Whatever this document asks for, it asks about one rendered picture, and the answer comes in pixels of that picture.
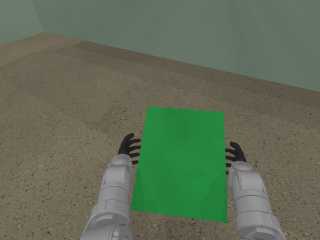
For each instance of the robot right hand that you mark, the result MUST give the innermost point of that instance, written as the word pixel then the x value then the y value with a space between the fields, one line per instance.
pixel 239 155

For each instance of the robot left hand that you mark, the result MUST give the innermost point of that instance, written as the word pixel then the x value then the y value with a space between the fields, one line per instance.
pixel 125 149

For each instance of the right robot forearm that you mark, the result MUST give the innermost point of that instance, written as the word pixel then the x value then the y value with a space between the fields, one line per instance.
pixel 254 214

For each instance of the left robot forearm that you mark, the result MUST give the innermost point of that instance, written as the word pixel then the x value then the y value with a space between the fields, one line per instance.
pixel 114 195

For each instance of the carton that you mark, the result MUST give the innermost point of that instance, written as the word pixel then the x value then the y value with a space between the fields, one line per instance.
pixel 182 165

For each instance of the left robot upper arm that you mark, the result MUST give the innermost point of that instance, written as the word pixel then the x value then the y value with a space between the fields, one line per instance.
pixel 114 231

